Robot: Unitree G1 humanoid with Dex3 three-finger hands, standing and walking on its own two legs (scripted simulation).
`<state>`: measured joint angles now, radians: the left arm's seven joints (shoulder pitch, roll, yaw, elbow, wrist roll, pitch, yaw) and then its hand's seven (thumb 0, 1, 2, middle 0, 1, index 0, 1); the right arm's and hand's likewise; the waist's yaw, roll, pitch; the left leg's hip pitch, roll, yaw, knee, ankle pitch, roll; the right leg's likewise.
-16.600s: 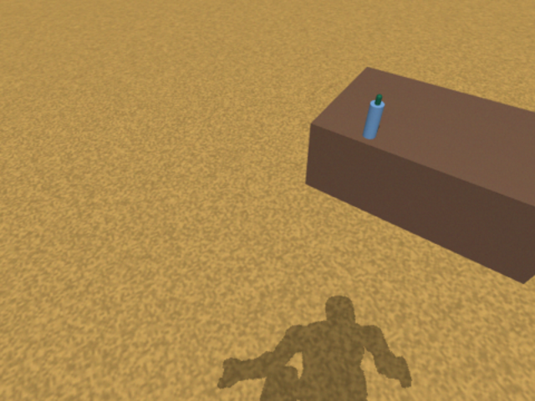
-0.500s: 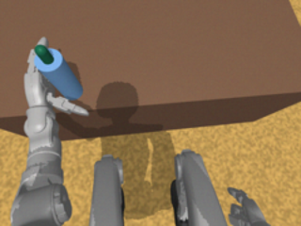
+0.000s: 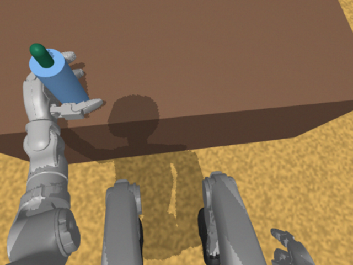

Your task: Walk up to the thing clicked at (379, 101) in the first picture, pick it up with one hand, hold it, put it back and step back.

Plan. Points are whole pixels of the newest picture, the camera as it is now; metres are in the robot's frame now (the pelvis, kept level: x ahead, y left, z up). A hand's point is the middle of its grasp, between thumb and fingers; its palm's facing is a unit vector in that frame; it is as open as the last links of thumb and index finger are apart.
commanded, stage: close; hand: left
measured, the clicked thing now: (60, 80) +0.49 +0.22 +0.03
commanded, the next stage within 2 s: settle in 0.28 s
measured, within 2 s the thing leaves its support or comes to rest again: leaves its support in 0.68 s
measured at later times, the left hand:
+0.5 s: hand (72, 89) +0.49 +0.21 -0.01, palm faces +0.12 -0.99 -0.03, open 7.4 cm
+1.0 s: hand (54, 64) +0.50 +0.22 +0.06, palm faces +0.13 -0.99 -0.03, open 7.5 cm
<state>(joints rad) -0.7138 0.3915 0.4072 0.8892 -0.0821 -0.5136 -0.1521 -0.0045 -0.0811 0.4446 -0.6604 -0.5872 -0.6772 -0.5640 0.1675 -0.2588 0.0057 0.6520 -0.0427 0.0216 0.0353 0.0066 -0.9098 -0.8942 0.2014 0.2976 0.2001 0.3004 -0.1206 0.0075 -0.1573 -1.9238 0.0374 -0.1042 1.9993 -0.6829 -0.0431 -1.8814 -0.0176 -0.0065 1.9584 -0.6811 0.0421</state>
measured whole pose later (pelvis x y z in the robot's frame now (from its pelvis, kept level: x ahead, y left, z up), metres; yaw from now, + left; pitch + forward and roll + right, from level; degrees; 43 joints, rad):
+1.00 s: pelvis +0.00 +0.00 +0.04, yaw +0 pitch +33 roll -4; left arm -0.77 0.43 0.40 0.86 -0.09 -0.38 -0.15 -0.03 -0.03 1.02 -0.84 -1.04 -0.86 -1.04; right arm 0.19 -0.24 0.01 0.63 -0.01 0.03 0.01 0.01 -0.89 -0.89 0.20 0.30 0.20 0.30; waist -0.12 0.02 -0.17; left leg -1.80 0.05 -0.10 1.87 -0.66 -0.03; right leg -1.75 -0.02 -0.01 1.82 -0.65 0.04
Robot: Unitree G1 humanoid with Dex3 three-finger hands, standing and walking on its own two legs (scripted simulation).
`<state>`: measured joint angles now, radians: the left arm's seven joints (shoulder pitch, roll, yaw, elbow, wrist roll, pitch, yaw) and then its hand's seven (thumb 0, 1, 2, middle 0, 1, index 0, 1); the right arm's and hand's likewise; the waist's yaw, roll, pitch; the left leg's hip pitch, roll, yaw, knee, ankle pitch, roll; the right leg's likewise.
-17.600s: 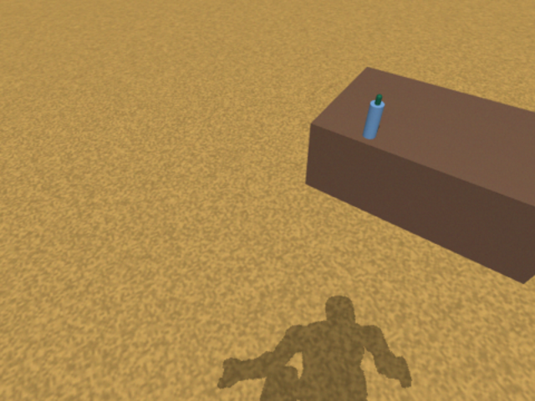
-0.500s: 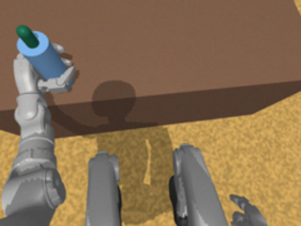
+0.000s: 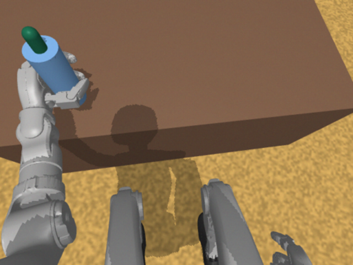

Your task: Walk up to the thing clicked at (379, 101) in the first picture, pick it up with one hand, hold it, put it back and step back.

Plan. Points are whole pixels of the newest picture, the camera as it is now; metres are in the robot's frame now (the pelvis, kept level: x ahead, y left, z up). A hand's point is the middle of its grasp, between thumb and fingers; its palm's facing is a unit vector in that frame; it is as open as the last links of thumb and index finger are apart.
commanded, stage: settle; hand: left
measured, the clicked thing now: (55, 70) +0.50 +0.23 +0.06
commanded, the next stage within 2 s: lift in 0.56 s
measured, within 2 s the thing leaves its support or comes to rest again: neither
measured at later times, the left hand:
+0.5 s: hand (58, 64) +0.51 +0.22 +0.07, palm faces +0.13 -0.99 -0.03, open 7.5 cm
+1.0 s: hand (50, 57) +0.49 +0.21 +0.11, palm faces +0.13 -0.99 -0.03, open 7.5 cm
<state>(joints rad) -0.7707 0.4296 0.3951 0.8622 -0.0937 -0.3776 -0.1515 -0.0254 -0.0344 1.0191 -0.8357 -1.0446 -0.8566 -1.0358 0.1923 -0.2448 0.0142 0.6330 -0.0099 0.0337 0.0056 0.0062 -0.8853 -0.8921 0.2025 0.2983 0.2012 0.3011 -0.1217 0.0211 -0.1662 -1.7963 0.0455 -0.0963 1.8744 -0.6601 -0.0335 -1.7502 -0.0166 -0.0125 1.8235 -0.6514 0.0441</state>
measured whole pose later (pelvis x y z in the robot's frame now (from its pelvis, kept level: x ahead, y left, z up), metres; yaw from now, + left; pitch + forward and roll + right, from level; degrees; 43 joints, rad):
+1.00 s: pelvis +0.02 +0.00 +0.09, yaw +1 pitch +29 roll -4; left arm -0.66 0.36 0.35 0.82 -0.10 -0.40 -0.12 -0.02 -0.04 1.02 -0.83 -1.05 -0.86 -1.04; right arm 0.22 -0.23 0.00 0.66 -0.02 0.03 0.01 0.01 -0.90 -0.90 0.20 0.30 0.20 0.30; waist -0.11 0.03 -0.15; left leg -1.46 0.06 -0.08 1.58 -0.62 -0.03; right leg -1.41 -0.02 -0.03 1.51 -0.60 0.04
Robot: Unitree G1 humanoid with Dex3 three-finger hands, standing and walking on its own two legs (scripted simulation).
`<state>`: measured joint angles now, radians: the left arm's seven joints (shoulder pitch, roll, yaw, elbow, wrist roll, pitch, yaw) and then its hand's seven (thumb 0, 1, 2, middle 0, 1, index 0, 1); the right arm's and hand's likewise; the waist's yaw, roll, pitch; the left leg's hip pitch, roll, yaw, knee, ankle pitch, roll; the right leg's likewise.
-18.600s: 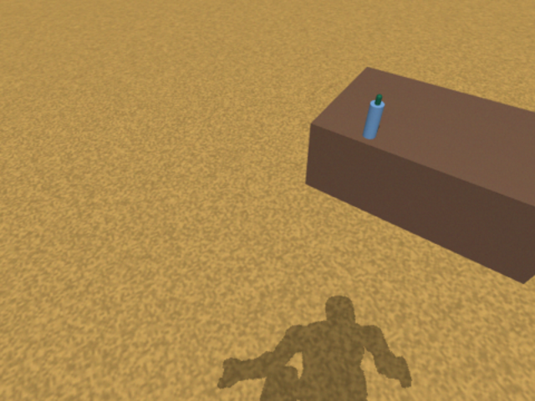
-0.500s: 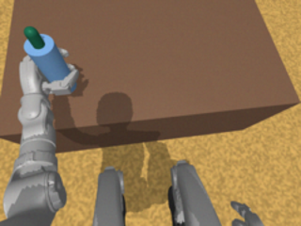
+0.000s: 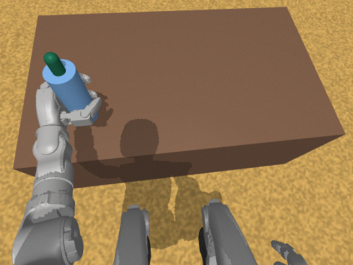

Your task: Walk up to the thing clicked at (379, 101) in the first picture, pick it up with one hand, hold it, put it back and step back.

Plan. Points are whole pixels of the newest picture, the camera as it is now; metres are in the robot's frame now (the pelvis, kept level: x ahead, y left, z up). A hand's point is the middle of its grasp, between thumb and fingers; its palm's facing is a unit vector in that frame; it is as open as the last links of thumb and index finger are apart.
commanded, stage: lift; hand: left
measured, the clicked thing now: (71, 90) +0.47 +0.21 +0.06
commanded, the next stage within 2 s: hold in 1.24 s
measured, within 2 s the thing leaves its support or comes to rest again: neither
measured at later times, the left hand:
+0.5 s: hand (62, 103) +0.41 +0.19 +0.12, palm faces +0.14 -0.99 -0.02, open 7.5 cm
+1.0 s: hand (53, 98) +0.39 +0.18 +0.17, palm faces +0.13 -0.99 -0.02, open 7.5 cm
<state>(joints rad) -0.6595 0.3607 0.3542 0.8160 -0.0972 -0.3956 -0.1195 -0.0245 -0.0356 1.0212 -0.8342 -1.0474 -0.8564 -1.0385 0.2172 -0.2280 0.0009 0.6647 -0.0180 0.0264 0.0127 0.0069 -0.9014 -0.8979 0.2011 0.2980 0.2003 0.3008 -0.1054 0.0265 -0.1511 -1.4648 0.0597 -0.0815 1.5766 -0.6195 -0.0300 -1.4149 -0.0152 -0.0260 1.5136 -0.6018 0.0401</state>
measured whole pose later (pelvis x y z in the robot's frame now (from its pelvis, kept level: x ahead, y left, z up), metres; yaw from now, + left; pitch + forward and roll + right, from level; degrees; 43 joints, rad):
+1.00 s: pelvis +0.04 +0.00 +0.12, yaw +2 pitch +12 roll -2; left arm -0.21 0.21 0.16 0.46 -0.16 -0.35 -0.05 -0.02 -0.08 1.08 -0.84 -1.07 -0.87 -1.06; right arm 0.23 -0.21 -0.01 0.65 0.01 0.00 -0.02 0.01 -0.90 -0.90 0.20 0.30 0.20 0.30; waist -0.04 0.02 -0.06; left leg -0.75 0.06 -0.03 1.02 -0.48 -0.03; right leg -0.71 -0.03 -0.02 0.96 -0.46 0.04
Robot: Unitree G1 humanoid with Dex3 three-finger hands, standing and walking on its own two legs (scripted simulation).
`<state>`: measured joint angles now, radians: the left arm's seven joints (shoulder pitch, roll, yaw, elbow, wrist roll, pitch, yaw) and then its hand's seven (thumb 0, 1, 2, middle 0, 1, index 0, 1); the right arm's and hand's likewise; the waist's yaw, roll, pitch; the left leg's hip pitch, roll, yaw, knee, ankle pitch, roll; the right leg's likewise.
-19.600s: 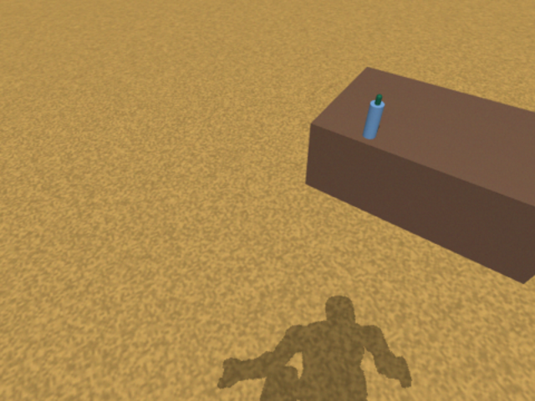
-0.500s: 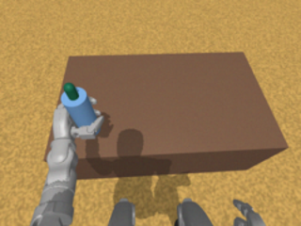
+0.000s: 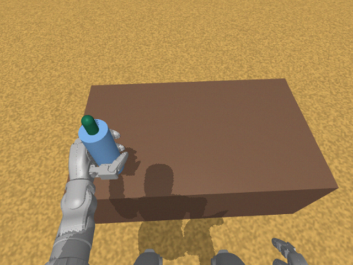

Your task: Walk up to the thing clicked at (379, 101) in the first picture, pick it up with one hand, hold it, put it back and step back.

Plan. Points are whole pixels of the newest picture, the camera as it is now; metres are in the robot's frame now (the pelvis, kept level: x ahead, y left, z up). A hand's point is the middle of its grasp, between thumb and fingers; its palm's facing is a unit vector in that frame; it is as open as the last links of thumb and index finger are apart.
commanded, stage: lift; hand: left
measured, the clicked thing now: (101, 146) +0.36 +0.18 +0.08
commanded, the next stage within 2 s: hold in 0.24 s
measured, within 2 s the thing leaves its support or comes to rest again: neither
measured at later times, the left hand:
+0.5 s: hand (109, 154) +0.35 +0.17 +0.07, palm faces +0.10 -1.00 +0.00, open 7.5 cm
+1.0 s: hand (108, 156) +0.33 +0.16 +0.08, palm faces +0.09 -1.00 +0.00, open 7.5 cm
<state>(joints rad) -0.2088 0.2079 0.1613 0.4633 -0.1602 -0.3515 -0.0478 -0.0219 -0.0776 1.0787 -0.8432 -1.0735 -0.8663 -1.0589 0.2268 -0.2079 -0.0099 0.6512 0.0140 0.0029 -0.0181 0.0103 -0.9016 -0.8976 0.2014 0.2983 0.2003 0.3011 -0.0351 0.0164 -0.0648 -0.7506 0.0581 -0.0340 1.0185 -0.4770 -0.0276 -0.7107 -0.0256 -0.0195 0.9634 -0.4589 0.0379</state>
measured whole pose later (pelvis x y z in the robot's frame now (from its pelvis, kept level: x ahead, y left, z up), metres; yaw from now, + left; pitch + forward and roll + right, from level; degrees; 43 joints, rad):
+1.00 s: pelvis +0.01 -0.01 +0.02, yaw +0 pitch +6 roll -1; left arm -0.11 0.18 0.15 0.39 -0.18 -0.33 -0.08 -0.02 -0.08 1.08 -0.84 -1.08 -0.87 -1.06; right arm 0.21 -0.21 -0.01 0.65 0.02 0.00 -0.03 0.01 -0.90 -0.90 0.20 0.30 0.20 0.30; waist -0.02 0.02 -0.03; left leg -0.55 0.06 -0.03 0.86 -0.42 -0.04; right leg -0.52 -0.03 -0.02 0.82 -0.41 0.03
